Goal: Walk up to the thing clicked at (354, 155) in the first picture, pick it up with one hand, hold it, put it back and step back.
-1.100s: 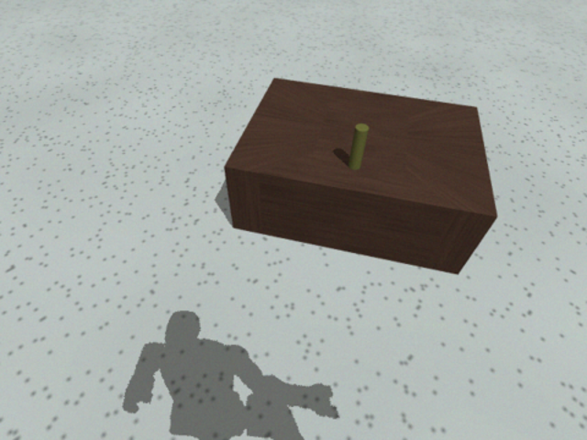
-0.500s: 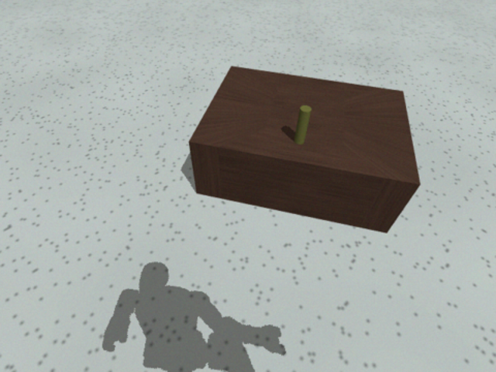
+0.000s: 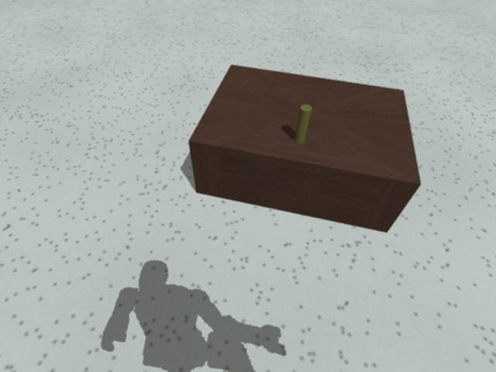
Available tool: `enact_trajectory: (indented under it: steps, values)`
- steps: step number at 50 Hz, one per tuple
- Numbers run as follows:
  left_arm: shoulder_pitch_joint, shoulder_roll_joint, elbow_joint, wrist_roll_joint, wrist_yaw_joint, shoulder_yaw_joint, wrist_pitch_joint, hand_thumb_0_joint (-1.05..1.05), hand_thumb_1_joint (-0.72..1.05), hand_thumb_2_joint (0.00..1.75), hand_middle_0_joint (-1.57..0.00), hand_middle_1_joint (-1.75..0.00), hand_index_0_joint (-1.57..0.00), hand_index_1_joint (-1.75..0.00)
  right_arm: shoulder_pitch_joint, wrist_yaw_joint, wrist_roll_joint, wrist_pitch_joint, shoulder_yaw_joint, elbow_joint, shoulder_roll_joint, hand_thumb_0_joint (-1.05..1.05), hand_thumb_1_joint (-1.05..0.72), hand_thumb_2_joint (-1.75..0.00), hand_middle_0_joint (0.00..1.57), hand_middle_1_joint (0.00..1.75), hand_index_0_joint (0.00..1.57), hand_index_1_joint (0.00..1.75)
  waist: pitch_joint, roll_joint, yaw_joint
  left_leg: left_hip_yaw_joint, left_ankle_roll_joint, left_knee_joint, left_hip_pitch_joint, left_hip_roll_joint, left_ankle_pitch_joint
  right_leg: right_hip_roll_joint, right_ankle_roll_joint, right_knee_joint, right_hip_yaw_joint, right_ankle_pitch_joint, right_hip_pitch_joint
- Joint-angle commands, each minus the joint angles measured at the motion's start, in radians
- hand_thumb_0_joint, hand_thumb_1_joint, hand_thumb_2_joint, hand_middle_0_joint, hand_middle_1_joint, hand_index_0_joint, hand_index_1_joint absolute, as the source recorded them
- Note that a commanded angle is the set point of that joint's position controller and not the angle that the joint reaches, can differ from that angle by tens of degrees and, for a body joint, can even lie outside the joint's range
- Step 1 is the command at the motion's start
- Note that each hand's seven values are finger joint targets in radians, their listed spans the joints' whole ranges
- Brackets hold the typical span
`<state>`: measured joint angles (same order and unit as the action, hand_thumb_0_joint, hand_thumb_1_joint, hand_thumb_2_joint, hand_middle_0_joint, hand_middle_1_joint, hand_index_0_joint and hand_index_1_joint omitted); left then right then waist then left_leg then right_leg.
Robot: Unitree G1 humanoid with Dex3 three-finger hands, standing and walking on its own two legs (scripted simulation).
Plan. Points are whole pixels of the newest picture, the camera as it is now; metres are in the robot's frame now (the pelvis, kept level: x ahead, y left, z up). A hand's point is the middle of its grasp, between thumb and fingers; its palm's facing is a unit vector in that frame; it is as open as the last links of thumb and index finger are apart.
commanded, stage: stand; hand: left
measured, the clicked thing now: (302, 124) +1.11 -0.23 -0.34
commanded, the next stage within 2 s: walk up in 0.02 s
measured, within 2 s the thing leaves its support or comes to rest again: neither
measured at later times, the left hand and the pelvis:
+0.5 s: hand (148, 368) +0.16 +0.18 -0.16, palm faces -0.11 -0.93 -0.36, open 7.4 cm; pelvis +0.10 -0.09 -0.02, yaw -9 degrees
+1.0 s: hand (221, 222) +0.47 +0.07 -0.14, palm faces -0.34 -0.88 -0.34, open 7.4 cm; pelvis +0.28 -0.16 -0.02, yaw -16 degrees
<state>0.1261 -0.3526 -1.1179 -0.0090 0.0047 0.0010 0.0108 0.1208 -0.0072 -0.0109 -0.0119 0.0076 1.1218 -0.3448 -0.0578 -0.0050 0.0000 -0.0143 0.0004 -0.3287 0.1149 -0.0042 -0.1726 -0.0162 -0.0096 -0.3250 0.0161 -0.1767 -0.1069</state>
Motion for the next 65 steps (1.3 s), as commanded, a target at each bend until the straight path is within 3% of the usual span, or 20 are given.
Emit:
enact_trajectory:
  steps: [1,4,13,16,17,18,19,23,27,30,31,32,33,36,43,49,52,54,59,65]
  values:
    - [0.003,-0.286,0.144,-0.033,0.023,0.111,0.012,0.00,0.90,0.90,-0.20,-0.30,-0.20,-0.30,0.069,0.013,-0.021,-0.048,-0.114,-0.103,-0.326,0.00,-0.90,-0.90,0.20,0.30,0.20,0.30,0.163,-0.037,0.034,-0.114,0.098,-0.011,-0.125,0.133,-0.323,-0.040,0.062,-0.077,-0.088,-0.276,-0.109]
    - [-0.118,-0.255,0.224,-0.051,0.060,0.120,-0.014,0.00,0.90,0.90,-0.20,-0.30,-0.20,-0.30,0.157,0.023,-0.029,-0.073,-0.174,-0.115,-0.427,0.00,-0.90,-0.90,0.20,0.30,0.20,0.30,-0.072,0.116,0.095,-0.472,0.267,0.199,-0.143,0.469,-0.599,-0.062,0.041,-0.581,-0.148,-0.306,-0.633]
    - [0.094,-0.239,0.224,-0.031,0.120,0.141,-0.007,0.00,0.90,0.90,-0.20,-0.30,-0.20,-0.30,-0.012,0.002,-0.046,-0.084,-0.170,-0.240,-0.359,0.00,-0.90,-0.90,0.20,0.30,0.20,0.30,-0.018,0.183,-0.039,-0.002,0.147,0.068,0.184,0.261,-0.379,-0.064,0.025,-0.333,0.014,-0.100,-0.146]
    - [0.328,-0.302,0.159,-0.039,0.092,0.174,0.016,0.00,0.90,0.90,-0.20,-0.30,-0.20,-0.30,0.044,0.002,-0.047,-0.063,-0.138,-0.245,-0.280,0.00,-0.90,-0.90,0.20,0.30,0.20,0.30,0.075,-0.137,-0.130,0.120,0.105,-0.420,0.347,0.143,-0.418,0.019,0.036,-0.224,0.040,-0.156,0.182]
    - [0.422,-0.388,0.161,-0.045,0.072,0.200,0.020,0.00,0.90,0.90,-0.20,-0.30,-0.20,-0.30,0.051,-0.002,-0.037,-0.061,-0.105,-0.273,-0.193,0.00,-0.90,-0.90,0.20,0.30,0.20,0.30,0.046,-0.410,-0.184,0.146,0.063,-0.754,0.522,0.030,-0.484,-0.139,0.097,-0.032,-0.271,-0.459,0.190]
    - [0.343,-0.434,0.222,-0.036,0.069,0.190,0.026,0.00,0.90,0.90,-0.20,-0.30,-0.20,-0.30,0.033,-0.004,-0.015,-0.060,-0.111,-0.306,-0.235,0.00,-0.90,-0.90,0.20,0.30,0.20,0.30,0.015,-0.352,-0.126,0.060,0.028,-0.847,0.590,-0.003,-0.439,-0.339,0.230,0.202,-0.715,-0.616,0.065]
    - [0.243,-0.445,0.259,-0.016,0.067,0.185,0.027,0.00,0.90,0.90,-0.20,-0.30,-0.20,-0.30,0.014,-0.001,-0.014,-0.056,-0.130,-0.291,-0.304,0.00,-0.90,-0.90,0.20,0.30,0.20,0.30,-0.076,-0.188,-0.090,-0.025,0.024,-0.870,0.541,0.081,-0.374,-0.375,0.282,0.221,-0.742,-0.716,-0.086]
    - [0.155,-0.350,0.295,-0.008,0.053,0.155,0.033,0.00,0.90,0.90,-0.20,-0.30,-0.20,-0.30,0.176,-0.019,-0.002,-0.064,-0.133,-0.228,-0.305,0.00,-0.90,-0.90,0.20,0.30,0.20,0.30,-0.048,-0.159,-0.015,-0.003,0.032,-0.664,0.378,0.124,-0.255,-0.228,0.228,0.099,-0.382,-0.431,-0.164]
    - [0.162,-0.342,0.331,-0.015,0.058,0.145,0.038,0.00,0.90,0.90,-0.20,-0.30,-0.20,-0.30,0.162,-0.036,-0.011,-0.072,-0.143,-0.268,-0.286,0.00,-0.90,-0.90,0.20,0.30,0.20,0.30,-0.023,-0.158,-0.024,0.038,0.027,-0.421,0.266,0.088,-0.238,-0.214,0.236,0.067,-0.299,-0.357,-0.210]
    - [0.072,-0.310,0.369,-0.014,0.061,0.126,0.036,0.00,0.90,0.90,-0.20,-0.30,-0.20,-0.30,0.309,-0.024,-0.017,-0.093,-0.160,-0.242,-0.280,0.00,-0.90,-0.90,0.20,0.30,0.20,0.30,0.030,-0.052,0.087,0.092,0.021,-0.240,-0.088,0.041,-0.023,-0.150,0.178,-0.123,-0.178,-0.358,-0.436]
    - [0.097,-0.249,0.377,-0.020,0.062,0.106,0.031,0.00,0.90,0.90,-0.20,-0.30,-0.20,-0.30,0.388,-0.012,-0.021,-0.102,-0.178,-0.222,-0.314,0.00,-0.90,-0.90,0.20,0.30,0.20,0.30,0.068,0.080,0.122,0.046,0.036,-0.201,-0.280,0.049,-0.103,-0.068,0.149,-0.314,-0.121,-0.393,-0.583]
    - [0.142,-0.162,0.383,-0.015,0.060,0.084,0.034,0.00,0.90,0.90,-0.20,-0.30,-0.20,-0.30,0.462,0.002,-0.041,-0.112,-0.198,-0.227,-0.401,0.00,-0.90,-0.90,0.20,0.30,0.20,0.30,0.097,0.316,0.146,-0.353,0.085,-0.003,-0.317,0.278,-0.456,0.093,0.095,-0.670,-0.063,-0.378,-0.692]
    - [0.154,-0.228,0.376,-0.015,0.047,0.101,0.029,0.00,0.90,0.90,-0.20,-0.30,-0.20,-0.30,0.395,0.004,-0.026,-0.117,-0.200,-0.279,-0.450,0.00,-0.90,-0.90,0.20,0.30,0.20,0.30,0.061,0.223,0.117,-0.701,0.166,0.162,-0.194,0.466,-0.687,0.090,0.074,-0.816,-0.158,-0.361,-0.729]
    - [0.213,-0.306,0.314,-0.006,0.049,0.117,0.032,0.00,0.90,0.90,-0.20,-0.30,-0.20,-0.30,0.201,0.004,0.005,-0.121,-0.161,-0.326,-0.359,0.00,-0.90,-0.90,0.20,0.30,0.20,0.30,-0.062,0.085,0.009,-0.405,0.171,0.129,-0.022,0.375,-0.453,-0.020,0.050,-0.803,-0.206,-0.161,-0.636]
    - [0.074,-0.230,0.351,-0.006,0.084,0.111,0.029,0.00,0.90,0.90,-0.20,-0.30,-0.20,-0.30,0.272,-0.002,-0.004,-0.127,-0.149,-0.326,-0.339,0.00,-0.90,-0.90,0.20,0.30,0.20,0.30,-0.051,0.155,0.037,-0.013,0.196,0.052,-0.009,0.289,0.213,-0.066,0.012,-0.510,-0.056,-0.064,-0.480]
    - [0.024,-0.217,0.360,-0.008,0.101,0.118,0.024,0.00,0.90,0.90,-0.20,-0.30,-0.20,-0.30,0.260,-0.002,-0.003,-0.105,-0.154,-0.351,-0.367,0.00,-0.90,-0.90,0.20,0.30,0.20,0.30,0.021,0.145,0.021,0.041,0.158,-0.034,0.049,0.277,0.126,-0.027,0.055,-0.298,0.058,-0.001,-0.223]
    - [0.244,-0.300,0.295,-0.011,0.076,0.162,0.043,0.00,0.90,0.90,-0.20,-0.30,-0.20,-0.30,0.301,0.002,-0.002,-0.095,-0.116,-0.363,-0.287,0.00,-0.90,-0.90,0.20,0.30,0.20,0.30,0.144,-0.110,-0.103,0.120,0.099,-0.525,0.199,0.180,0.177,-0.003,0.091,-0.185,0.008,-0.105,0.160]
    - [0.286,-0.426,0.327,0.003,0.052,0.184,0.050,0.00,0.90,0.90,-0.20,-0.30,-0.20,-0.30,0.323,0.007,0.015,-0.088,-0.101,-0.386,-0.270,0.00,-0.90,-0.90,0.20,0.30,0.20,0.30,0.165,-0.291,-0.111,0.069,0.040,-0.888,0.546,0.023,-0.346,-0.386,0.267,0.068,-0.681,-0.311,0.248]
    - [0.118,-0.302,0.368,0.014,0.039,0.138,0.056,0.00,0.90,0.90,-0.20,-0.30,-0.20,-0.30,0.356,-0.005,0.008,-0.071,-0.114,-0.298,-0.294,0.00,-0.90,-0.90,0.20,0.30,0.20,0.30,-0.005,-0.139,0.001,-0.015,0.020,-0.763,0.400,0.131,-0.175,-0.203,0.233,0.035,-0.246,-0.088,-0.125]
    - [0.143,-0.316,0.409,-0.010,0.052,0.140,0.064,0.00,0.90,0.90,-0.20,-0.30,-0.20,-0.30,0.262,-0.029,-0.009,-0.085,-0.113,-0.328,-0.259,0.00,-0.90,-0.90,0.20,0.30,0.20,0.30,0.015,-0.157,-0.035,0.063,-0.002,-0.414,0.322,0.105,-0.126,-0.225,0.264,0.032,-0.198,-0.186,-0.179]
